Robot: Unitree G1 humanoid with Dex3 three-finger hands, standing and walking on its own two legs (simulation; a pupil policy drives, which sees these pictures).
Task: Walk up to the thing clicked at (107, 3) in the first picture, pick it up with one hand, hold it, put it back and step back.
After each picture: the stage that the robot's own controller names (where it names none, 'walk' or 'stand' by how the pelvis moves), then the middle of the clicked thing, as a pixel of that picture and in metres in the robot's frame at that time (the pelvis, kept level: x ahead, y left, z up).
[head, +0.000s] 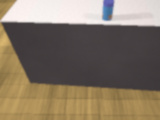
stand; (107, 10) +0.92 -0.10 +0.00
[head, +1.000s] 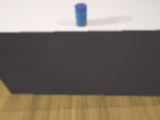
walk; (81, 15) +0.82 +0.09 +0.02
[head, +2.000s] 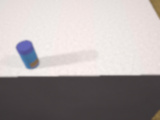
stand; (28, 55) +0.49 +0.30 +0.01
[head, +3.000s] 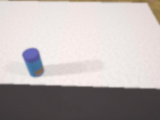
stand; (34, 63) +0.47 +0.25 +0.00
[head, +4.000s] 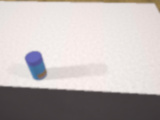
stand; (36, 66) +0.46 +0.24 +0.00
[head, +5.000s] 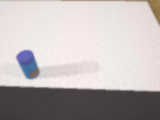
stand; (28, 65) +0.46 +0.27 -0.01
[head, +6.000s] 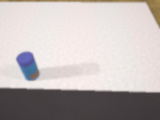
stand; (28, 66) +0.46 +0.27 -0.01
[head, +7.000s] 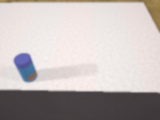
rise first; (26, 68) +0.45 +0.28 -0.01
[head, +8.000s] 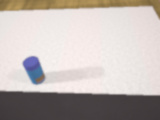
rise first; (34, 70) +0.45 +0.28 +0.00
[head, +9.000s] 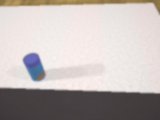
go down; (35, 67) +0.45 +0.28 +0.00
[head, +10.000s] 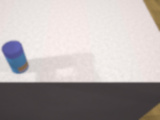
go down; (16, 58) +0.46 +0.25 +0.01
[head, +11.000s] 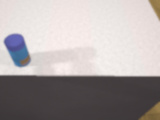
go down; (18, 51) +0.48 +0.26 +0.03
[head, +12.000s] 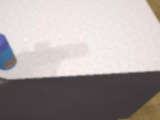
close in; (1, 52) +0.45 +0.28 +0.05
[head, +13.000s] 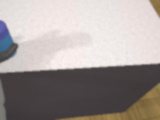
close; (1, 40) +0.47 +0.26 +0.07
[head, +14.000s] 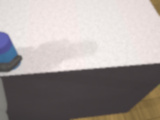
close; (4, 52) +0.43 +0.24 +0.07
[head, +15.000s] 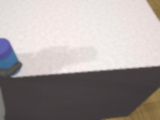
lift; (5, 58) +0.42 +0.25 +0.07
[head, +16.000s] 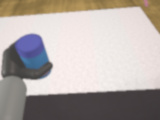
lift; (35, 57) +0.33 +0.16 +0.22
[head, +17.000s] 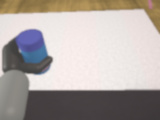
hold; (35, 53) +0.33 +0.17 +0.22
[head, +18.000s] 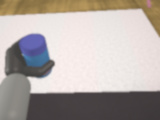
crouch; (37, 56) +0.34 +0.16 +0.20
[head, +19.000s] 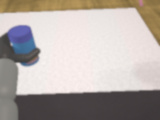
crouch; (24, 46) +0.40 +0.21 +0.19
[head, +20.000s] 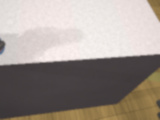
lower; out of the picture +0.48 +0.27 +0.07
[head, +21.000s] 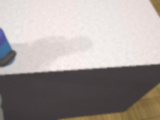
lower; out of the picture +0.45 +0.26 +0.07
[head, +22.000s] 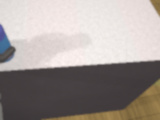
lower; out of the picture +0.46 +0.26 +0.08
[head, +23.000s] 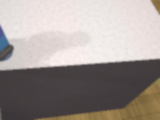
lower; out of the picture +0.46 +0.26 +0.08
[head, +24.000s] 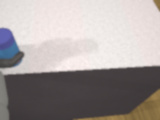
loosen; (7, 48) +0.44 +0.25 +0.07
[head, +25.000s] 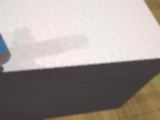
withdraw; out of the picture +0.45 +0.26 +0.08
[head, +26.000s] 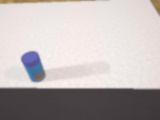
sink last; (34, 67) +0.43 +0.25 +0.04
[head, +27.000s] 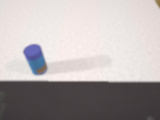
stand; (36, 60) +0.45 +0.25 +0.04
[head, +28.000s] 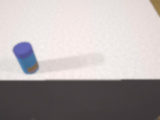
stand; (26, 58) +0.45 +0.26 +0.05
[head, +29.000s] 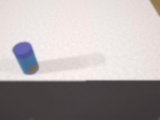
stand; (26, 59) +0.44 +0.25 +0.05
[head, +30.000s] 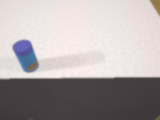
stand; (26, 56) +0.45 +0.26 +0.06
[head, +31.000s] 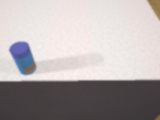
stand; (24, 58) +0.44 +0.25 +0.06
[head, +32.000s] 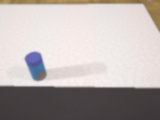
stand; (36, 66) +0.46 +0.24 +0.00
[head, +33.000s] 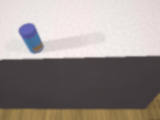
walk; (32, 39) +0.53 +0.27 +0.02
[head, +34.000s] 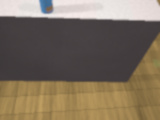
walk; (45, 0) +0.79 +0.23 +0.01
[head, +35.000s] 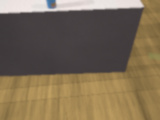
stand; out of the picture +1.05 +0.31 +0.01
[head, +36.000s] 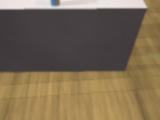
stand; out of the picture +1.06 +0.26 +0.00
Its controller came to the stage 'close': yes
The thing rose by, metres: 0.20
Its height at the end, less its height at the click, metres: +0.00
